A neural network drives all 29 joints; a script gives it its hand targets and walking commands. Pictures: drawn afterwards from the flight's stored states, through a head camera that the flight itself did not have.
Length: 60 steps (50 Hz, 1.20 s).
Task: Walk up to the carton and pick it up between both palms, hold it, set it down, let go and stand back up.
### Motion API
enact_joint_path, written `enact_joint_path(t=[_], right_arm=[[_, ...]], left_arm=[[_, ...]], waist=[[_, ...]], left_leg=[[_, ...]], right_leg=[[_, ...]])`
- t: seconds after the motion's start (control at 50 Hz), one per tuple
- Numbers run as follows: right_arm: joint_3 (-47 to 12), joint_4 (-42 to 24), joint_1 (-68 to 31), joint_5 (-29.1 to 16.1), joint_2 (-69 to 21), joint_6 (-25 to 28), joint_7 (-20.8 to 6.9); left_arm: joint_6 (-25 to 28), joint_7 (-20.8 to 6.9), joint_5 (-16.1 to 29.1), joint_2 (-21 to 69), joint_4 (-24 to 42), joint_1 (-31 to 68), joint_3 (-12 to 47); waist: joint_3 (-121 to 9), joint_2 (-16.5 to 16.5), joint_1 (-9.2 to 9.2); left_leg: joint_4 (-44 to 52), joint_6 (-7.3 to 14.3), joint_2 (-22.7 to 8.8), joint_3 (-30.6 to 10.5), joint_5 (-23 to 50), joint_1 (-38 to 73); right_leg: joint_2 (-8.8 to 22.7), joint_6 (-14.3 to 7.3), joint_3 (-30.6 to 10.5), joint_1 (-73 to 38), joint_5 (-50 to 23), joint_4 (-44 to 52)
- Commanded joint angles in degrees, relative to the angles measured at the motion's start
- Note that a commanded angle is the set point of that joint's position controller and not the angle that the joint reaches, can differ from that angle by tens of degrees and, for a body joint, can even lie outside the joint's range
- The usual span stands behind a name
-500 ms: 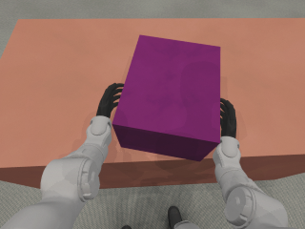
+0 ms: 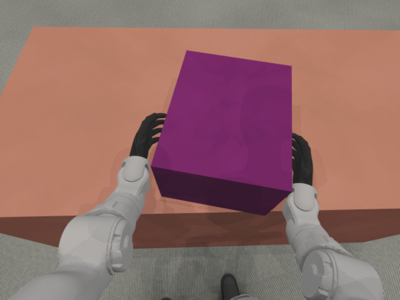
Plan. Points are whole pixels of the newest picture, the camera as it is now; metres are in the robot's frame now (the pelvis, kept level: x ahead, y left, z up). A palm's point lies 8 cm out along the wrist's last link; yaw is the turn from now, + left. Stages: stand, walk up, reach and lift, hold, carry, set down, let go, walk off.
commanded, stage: reach and lift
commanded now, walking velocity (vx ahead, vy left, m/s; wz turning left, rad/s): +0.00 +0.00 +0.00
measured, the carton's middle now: (225, 132) +0.47 -0.10 -0.03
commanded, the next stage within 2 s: none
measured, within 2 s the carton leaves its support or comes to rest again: leaves its support in 0.32 s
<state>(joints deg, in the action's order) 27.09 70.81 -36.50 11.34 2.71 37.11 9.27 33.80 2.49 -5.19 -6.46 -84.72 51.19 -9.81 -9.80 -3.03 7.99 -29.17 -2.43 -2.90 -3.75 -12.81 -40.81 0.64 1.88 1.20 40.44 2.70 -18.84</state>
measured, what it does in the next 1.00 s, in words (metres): stands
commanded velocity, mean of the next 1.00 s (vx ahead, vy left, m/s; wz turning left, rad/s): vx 0.00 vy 0.00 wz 0.00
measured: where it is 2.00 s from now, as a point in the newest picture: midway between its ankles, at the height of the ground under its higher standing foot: outside the picture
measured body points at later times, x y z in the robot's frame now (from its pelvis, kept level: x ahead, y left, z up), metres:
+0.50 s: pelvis -0.01 +0.01 +0.00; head +0.05 +0.00 +0.44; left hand +0.43 +0.09 +0.04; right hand +0.34 -0.24 +0.02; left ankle -0.02 +0.14 -0.73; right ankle +0.04 -0.14 -0.73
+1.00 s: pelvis +0.01 +0.01 +0.02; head +0.00 +0.01 +0.47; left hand +0.42 +0.12 +0.10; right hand +0.37 -0.22 +0.10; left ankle -0.02 +0.14 -0.73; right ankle +0.04 -0.14 -0.73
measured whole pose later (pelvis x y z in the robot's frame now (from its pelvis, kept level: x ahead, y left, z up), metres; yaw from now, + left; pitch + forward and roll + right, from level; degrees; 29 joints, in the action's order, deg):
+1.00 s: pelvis +0.01 +0.01 +0.02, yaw +1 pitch +6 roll -1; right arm 8.7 39.8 -29.7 -6.3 5.2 -3.9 9.9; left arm -0.7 4.2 3.8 -5.7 -50.1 36.4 -4.1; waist -7.5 -1.7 6.4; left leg -21.4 -1.3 -0.9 -3.6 -12.3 -14.8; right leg 2.1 2.9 -0.7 16.8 4.6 -15.7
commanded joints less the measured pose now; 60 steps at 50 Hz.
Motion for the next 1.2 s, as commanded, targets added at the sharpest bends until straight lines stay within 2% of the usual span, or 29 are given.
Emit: enact_joint_path(t=[0.0,0.12,0.16,0.18,0.26,0.36,0.44,0.46,0.48,0.52,0.54,0.6,0.66,0.68,0.72,0.74,0.76,0.8,0.82,0.86,0.9,0.96,1.0,1.02,1.04,1.08,1.1,1.12,1.18], right_arm=[[-19.8,-6.1,-32.6,7.4,-29.8,3.3,-9.4],[-25.8,-10.9,-32.7,3.2,-31.6,-0.3,-9.7],[-29.0,-15.5,-35.0,0.6,-32.3,-2.2,-10.0],[-29.7,-16.8,-33.8,0.0,-32.7,-3.2,-10.1],[-34.8,-23.9,-37.1,-3.0,-35.0,-7.3,-9.8],[-41.0,-34.1,-40.2,-8.2,-38.8,-14.7,-9.4],[-46.3,-43.6,-39.5,-13.1,-41.2,-21.4,-8.9],[-47.8,-46.8,-41.5,-14.5,-41.0,-23.3,-9.0],[-47.1,-47.0,-41.9,-14.7,-39.7,-25.1,-9.1],[-47.5,-49.5,-42.6,-15.9,-39.5,-28.3,-8.7],[-46.8,-48.5,-44.0,-15.4,-40.2,-30.0,-8.9],[-47.1,-51.3,-46.3,-16.0,-40.5,-33.0,-9.3],[-45.0,-46.6,-44.6,-15.6,-42.0,-35.2,-9.6],[-44.4,-44.3,-42.9,-15.3,-41.3,-35.9,-9.6],[-43.3,-43.8,-42.1,-15.8,-40.4,-36.9,-9.9],[-42.7,-40.5,-40.1,-15.2,-40.7,-37.6,-10.0],[-41.7,-39.9,-41.2,-14.7,-39.4,-37.7,-10.2],[-40.1,-37.7,-38.8,-13.5,-39.7,-37.8,-10.3],[-39.6,-39.1,-39.4,-13.1,-39.8,-36.5,-10.3],[-42.1,-42.8,-42.0,-15.0,-40.4,-35.7,-10.8],[-44.0,-45.0,-40.5,-16.8,-39.7,-35.7,-10.6],[-46.8,-52.1,-41.4,-21.1,-39.1,-36.3,-10.8],[-48.1,-53.3,-38.9,-22.8,-37.1,-38.0,-10.9],[-48.2,-55.1,-40.9,-22.5,-37.0,-39.3,-10.7],[-51.1,-59.1,-41.2,-24.6,-37.6,-39.7,-10.7],[-53.0,-65.0,-41.2,-27.0,-36.8,-40.3,-10.1],[-51.7,-63.6,-40.2,-27.0,-35.4,-41.7,-10.2],[-53.6,-66.2,-39.5,-28.6,-35.3,-42.4,-10.4],[-53.7,-67.2,-39.3,-29.2,-34.6,-45.5,-9.5]], left_arm=[[3.9,-6.6,-6.0,33.9,8.6,27.9,11.5],[3.2,-6.1,-1.6,36.6,15.3,32.0,16.2],[2.4,-5.8,-0.4,37.6,16.1,31.4,18.0],[2.0,-5.5,0.6,38.5,17.7,31.1,18.9],[1.0,-5.1,4.0,40.2,22.6,36.1,22.2],[-1.8,-5.0,9.6,44.6,28.6,41.0,28.3],[-4.8,-4.1,13.6,47.3,39.1,40.3,32.9],[-6.0,-3.8,13.5,46.8,39.1,40.3,32.3],[-7.6,-3.6,13.5,45.2,40.1,42.2,31.9],[-10.7,-4.0,12.6,44.4,38.8,38.8,30.2],[-11.4,-4.1,13.3,43.3,40.6,42.0,29.8],[-14.9,-4.3,12.8,43.7,41.4,39.8,28.0],[-17.5,-5.3,11.8,41.8,42.2,41.1,25.6],[-18.5,-5.8,10.5,41.9,41.7,39.3,24.2],[-21.7,-6.5,8.8,40.6,40.6,35.4,20.6],[-22.5,-7.2,8.1,40.7,40.5,33.6,20.2],[-24.1,-7.6,6.5,39.4,40.0,34.0,17.3],[-25.8,-8.4,4.9,38.7,41.3,33.2,15.4],[-25.9,-8.9,5.3,40.1,44.4,34.7,17.5],[-26.6,-8.6,6.1,41.1,46.9,33.3,19.3],[-27.5,-8.2,7.7,43.2,50.8,32.1,23.2],[-28.9,-6.7,10.5,45.1,58.5,31.5,28.4],[-31.4,-6.1,10.6,44.6,60.5,29.5,29.8],[-32.5,-6.0,10.2,44.1,60.9,29.5,28.9],[-33.0,-5.2,12.7,45.1,67.7,30.8,33.1],[-34.4,-4.1,13.8,46.0,72.8,28.4,35.8],[-35.7,-3.8,14.2,45.7,73.4,28.0,36.3],[-36.8,-3.2,15.0,46.4,78.3,26.5,38.0],[-40.7,-3.7,14.4,45.1,75.6,23.6,36.1]], waist=[[-45.7,-1.8,2.15],[-47.8,-3.0,2.98],[-49.5,-2.0,2.17],[-50.1,-2.2,3.18],[-52.0,-1.9,2.45],[-53.7,-2.0,3.57],[-55.7,-2.5,4.94],[-53.1,-1.0,2.98],[-51.0,-0.7,4.01],[-44.1,1.7,2.92],[-42.1,3.2,3.1],[-37.4,3.6,2.33],[-35.0,4.8,2.63],[-32.6,3.0,1.8],[-28.5,4.0,0.05],[-26.5,4.5,0.71],[-24.1,4.9,-1.53],[-23.2,6.0,-1.08],[-26.3,5.2,-0.1],[-29.7,4.0,-2.19],[-31.5,3.2,-0.12],[-33.6,0.9,-0.17],[-29.9,0.4,-0.16],[-29.6,2.3,-0.97],[-33.4,1.3,-0.82],[-37.1,-0.3,-0.75],[-34.9,-0.9,-0.07],[-37.6,-2.0,-1.33],[-31.1,2.4,-1.88]], left_leg=[[-1.7,-2.9,4.5,4.6,22.7,17.5],[-2.7,-2.9,4.5,3.2,23.6,17.5],[-2.3,-2.4,4.7,2.7,18.2,15.6],[-2.3,-2.3,4.9,2.4,19.4,15.9],[-2.5,-1.8,4.9,1.8,16.8,14.6],[-3.3,-1.5,5.1,-0.2,12.0,14.3],[-2.9,-1.4,5.5,-1.8,14.5,16.9],[-2.0,-1.2,5.3,-2.2,14.7,16.5],[-1.5,-1.1,5.2,-2.6,14.0,16.7],[0.5,0.0,5.6,-2.6,9.4,15.8],[2.5,0.9,5.9,-2.2,5.2,14.9],[4.3,1.1,6.4,-1.8,6.2,15.8],[6.6,1.7,6.5,-0.9,5.4,19.0],[7.2,1.6,6.6,0.0,5.9,19.4],[8.5,1.6,6.4,0.3,9.0,21.6],[9.7,1.7,6.9,1.6,6.9,21.8],[10.5,1.7,6.6,1.8,6.7,22.7],[11.8,1.8,6.8,2.9,5.9,23.5],[11.5,1.2,6.8,2.7,8.0,25.6],[10.2,0.3,6.8,2.4,14.1,28.3],[8.7,-1.0,6.6,1.8,20.9,31.8],[6.5,-2.2,6.2,0.7,27.8,36.0],[7.0,-2.6,6.0,0.5,26.2,37.1],[7.1,-2.2,6.1,0.7,24.0,35.5],[6.2,-2.7,5.9,0.4,27.5,37.0],[4.8,-3.4,6.1,-0.6,30.3,38.7],[5.1,-3.7,5.9,-1.1,30.7,39.5],[4.5,-4.1,5.4,-1.4,34.7,41.7],[5.5,-2.6,6.1,-1.2,27.2,36.3]], right_leg=[[-2.7,-2.2,4.0,-28.6,-29.3,-6.1],[-2.8,-2.0,3.4,-28.5,-28.4,-7.2],[-2.7,-1.6,2.9,-28.6,-24.7,-7.3],[-2.8,-1.6,2.9,-28.7,-25.5,-7.6],[-3.0,-1.3,1.7,-29.3,-23.1,-8.7],[-3.6,-0.7,1.2,-29.1,-17.5,-10.3],[-3.9,-0.6,0.0,-33.9,-18.7,-11.0],[-4.2,-0.6,-0.8,-34.9,-18.5,-10.2],[-4.2,-0.4,-0.6,-34.1,-17.0,-9.4],[-4.1,0.0,-1.2,-35.1,-13.4,-8.7],[-3.7,0.2,-1.6,-35.3,-9.4,-7.5],[-3.1,-0.4,-2.1,-36.8,-9.1,-6.2],[-2.8,-0.4,-1.8,-38.3,-9.3,-4.7],[-2.3,-0.4,-2.3,-38.6,-9.2,-4.3],[-2.9,-0.5,-1.4,-39.4,-9.4,-3.1],[-2.1,-0.4,-2.5,-40.6,-9.1,-1.7],[-2.4,-0.5,-2.3,-40.6,-7.5,-1.4],[-2.0,-0.1,-1.7,-42.3,-6.7,0.0],[-2.4,-0.2,-1.3,-42.9,-9.2,-0.3],[-2.7,-0.5,-1.9,-44.6,-13.2,-0.4],[-3.5,-0.5,-1.2,-44.9,-17.1,-0.2],[-4.3,-1.0,-0.5,-42.1,-17.8,-0.2],[-4.5,-1.5,-0.8,-40.6,-14.0,0.9],[-4.5,-1.3,-0.9,-41.3,-12.7,0.7],[-4.6,-1.3,-1.1,-41.6,-15.0,-0.2],[-5.3,-1.8,-0.9,-42.6,-16.6,-1.1],[-5.8,-1.7,-0.6,-40.5,-15.1,-0.5],[-6.1,-1.8,-0.8,-39.9,-15.7,-0.8],[-5.6,-1.7,-1.4,-41.7,-13.9,-0.9]])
